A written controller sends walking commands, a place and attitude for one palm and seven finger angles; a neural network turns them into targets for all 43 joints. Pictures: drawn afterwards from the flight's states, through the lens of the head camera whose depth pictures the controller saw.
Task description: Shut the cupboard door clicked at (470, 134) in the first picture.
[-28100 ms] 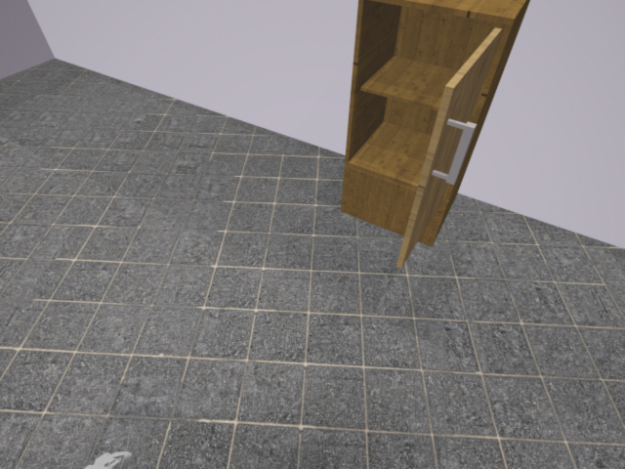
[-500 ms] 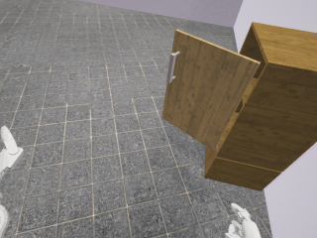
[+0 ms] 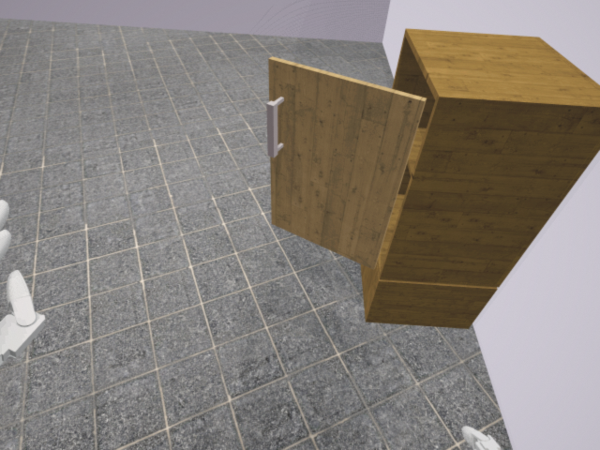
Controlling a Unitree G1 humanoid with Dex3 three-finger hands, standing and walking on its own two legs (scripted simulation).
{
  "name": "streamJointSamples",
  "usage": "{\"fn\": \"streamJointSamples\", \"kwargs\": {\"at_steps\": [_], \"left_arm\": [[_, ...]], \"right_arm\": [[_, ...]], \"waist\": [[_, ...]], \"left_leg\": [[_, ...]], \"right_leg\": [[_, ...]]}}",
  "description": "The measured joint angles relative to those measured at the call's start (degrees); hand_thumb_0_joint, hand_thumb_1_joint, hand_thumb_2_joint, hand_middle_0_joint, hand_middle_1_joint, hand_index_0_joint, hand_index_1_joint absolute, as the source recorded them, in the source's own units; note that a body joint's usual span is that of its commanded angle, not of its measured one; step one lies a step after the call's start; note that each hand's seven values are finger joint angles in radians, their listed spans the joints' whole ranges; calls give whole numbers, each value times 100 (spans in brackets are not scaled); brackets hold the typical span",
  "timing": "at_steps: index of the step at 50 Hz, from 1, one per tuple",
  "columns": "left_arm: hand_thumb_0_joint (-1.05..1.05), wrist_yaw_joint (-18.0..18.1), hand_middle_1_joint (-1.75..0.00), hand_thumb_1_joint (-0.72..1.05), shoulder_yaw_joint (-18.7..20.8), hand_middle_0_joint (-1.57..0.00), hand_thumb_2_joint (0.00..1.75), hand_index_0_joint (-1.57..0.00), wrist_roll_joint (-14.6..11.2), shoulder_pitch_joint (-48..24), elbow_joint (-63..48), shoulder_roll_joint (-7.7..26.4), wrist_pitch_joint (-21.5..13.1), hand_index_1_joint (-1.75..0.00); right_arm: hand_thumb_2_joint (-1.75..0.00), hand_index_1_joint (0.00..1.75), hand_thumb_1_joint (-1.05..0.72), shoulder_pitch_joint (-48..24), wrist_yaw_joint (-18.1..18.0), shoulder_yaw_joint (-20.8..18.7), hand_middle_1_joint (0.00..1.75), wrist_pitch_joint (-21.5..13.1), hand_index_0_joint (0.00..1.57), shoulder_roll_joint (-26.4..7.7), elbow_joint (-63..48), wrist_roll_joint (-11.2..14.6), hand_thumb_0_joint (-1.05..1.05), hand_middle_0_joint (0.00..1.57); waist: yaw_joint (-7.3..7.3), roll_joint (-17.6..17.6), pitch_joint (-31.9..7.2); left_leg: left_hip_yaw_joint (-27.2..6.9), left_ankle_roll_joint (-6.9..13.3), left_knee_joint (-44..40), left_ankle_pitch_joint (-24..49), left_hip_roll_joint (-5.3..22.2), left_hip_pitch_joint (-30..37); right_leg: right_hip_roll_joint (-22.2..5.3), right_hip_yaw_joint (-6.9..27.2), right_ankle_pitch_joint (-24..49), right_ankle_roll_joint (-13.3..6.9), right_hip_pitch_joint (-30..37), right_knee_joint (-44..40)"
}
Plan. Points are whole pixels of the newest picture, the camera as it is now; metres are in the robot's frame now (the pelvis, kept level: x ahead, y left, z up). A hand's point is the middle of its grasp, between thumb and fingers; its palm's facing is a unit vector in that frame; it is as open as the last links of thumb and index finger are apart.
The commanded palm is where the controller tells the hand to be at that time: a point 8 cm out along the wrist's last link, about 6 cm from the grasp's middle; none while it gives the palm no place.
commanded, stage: let the arm hang, fingers relaxed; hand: left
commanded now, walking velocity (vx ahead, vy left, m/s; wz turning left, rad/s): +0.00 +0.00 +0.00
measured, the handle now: (276, 127) +0.93 +0.08 -0.04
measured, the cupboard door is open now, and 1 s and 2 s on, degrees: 63 63 63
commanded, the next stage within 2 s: look to check the result in 1.16 s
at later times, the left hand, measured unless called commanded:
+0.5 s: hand out of the picture -0.01 +0.18 -0.18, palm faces +0.06 -0.98 -0.18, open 7.0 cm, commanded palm none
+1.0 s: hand out of the picture -0.04 +0.16 -0.17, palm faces +0.02 -0.99 -0.13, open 7.4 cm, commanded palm none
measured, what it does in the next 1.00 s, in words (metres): stands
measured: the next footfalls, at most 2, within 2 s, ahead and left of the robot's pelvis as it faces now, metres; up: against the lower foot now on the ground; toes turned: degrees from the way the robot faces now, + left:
none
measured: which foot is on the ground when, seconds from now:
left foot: down 0.00-1.00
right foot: down 0.00-1.00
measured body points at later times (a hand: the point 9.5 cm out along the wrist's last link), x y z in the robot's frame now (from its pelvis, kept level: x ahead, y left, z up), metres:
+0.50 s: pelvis -0.01 +0.00 +0.00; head +0.01 +0.02 +0.44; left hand -0.01 +0.23 -0.16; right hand +0.03 -0.24 -0.14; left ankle +0.06 +0.09 -0.74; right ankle -0.07 -0.09 -0.73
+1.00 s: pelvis +0.00 +0.01 +0.00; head -0.01 +0.02 +0.45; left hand -0.04 +0.21 -0.16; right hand -0.03 -0.20 -0.16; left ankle +0.06 +0.09 -0.74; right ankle -0.07 -0.09 -0.73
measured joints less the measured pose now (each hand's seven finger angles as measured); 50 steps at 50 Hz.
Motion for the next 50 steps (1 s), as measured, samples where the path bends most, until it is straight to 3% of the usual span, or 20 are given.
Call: {"fn": "streamJointSamples", "kwargs": {"at_steps": [3,4,6,8,11,16,18,23,34,50], "left_arm": [[1,-8,-31,89,24,-22,90,-21,9,34,22,24,-90,-30],[1,-94,-31,89,-98,-21,90,-21,109,-109,291,77,-153,-30],[0,-412,-30,89,-639,-21,90,-20,249,-678,1342,88,164,-30],[0,-663,-30,90,-1192,-21,90,-20,326,-1152,2635,-123,625,-30],[0,-877,-30,90,-1834,-20,90,-19,404,-1502,4392,-562,1079,-30],[1,-940,-30,91,-2420,-20,90,-19,435,-1410,6302,-1224,1290,-30],[-1,-811,-30,95,-2269,-21,90,-20,335,-1347,6753,-1366,1215,-30],[-4,-811,-30,100,-2175,-21,90,-20,406,-1259,7618,-1139,1099,-30],[0,-821,-30,93,-2293,-20,90,-20,418,-793,8892,-1327,997,-30],[0,-767,-30,91,-2368,-20,90,-19,414,-1016,9166,-1749,872,-30]], "right_arm": [[-90,30,-90,-52,14,-32,30,-3,20,4,-62,-5,1,20],[-90,30,-90,-82,114,-50,30,-107,20,-57,3,17,1,20],[-90,30,-90,-237,327,-77,30,-112,20,-286,207,34,1,20],[-90,30,-90,-442,421,-86,30,-20,20,-467,403,-10,1,20],[-90,30,-90,-641,451,-59,30,142,20,-501,582,-66,1,20],[-90,30,-90,-531,467,67,30,383,20,-101,859,-173,0,20],[-90,30,-90,-404,467,108,30,436,20,82,1039,-189,0,20],[-90,30,-90,-208,414,94,30,536,20,329,1557,-190,0,20],[-90,30,-91,-88,319,-49,30,463,20,328,2271,-116,0,20],[-90,30,-90,100,287,-46,30,390,20,614,2767,-108,0,20]], "waist": [[-24,67,19],[11,131,27],[130,335,59],[149,525,71],[66,585,164],[-1,69,460],[54,-137,570],[225,-199,694],[194,253,626],[143,17,447]], "left_leg": [[-31,-33,11,15,38,-53],[-63,-30,108,4,46,-138],[-94,6,332,-72,38,-270],[-94,52,522,-150,7,-372],[-94,83,719,-229,-37,-436],[-157,37,765,-251,-89,-329],[-228,13,710,-218,-77,-296],[-309,-10,410,-53,-5,-181],[-33,108,-255,197,-110,257],[114,142,-529,255,-203,491]], "right_leg": [[45,-19,51,-28,-12,-72],[54,-42,39,-30,-66,-14],[38,-78,-74,-14,-210,264],[-8,-93,-216,15,-350,564],[-68,-113,-384,21,-453,886],[-108,-188,-491,-38,-350,1012],[-73,-252,-440,-43,-268,890],[46,-299,-134,-70,-44,337],[-82,-39,154,64,235,-180],[-190,95,137,114,321,-217]]}}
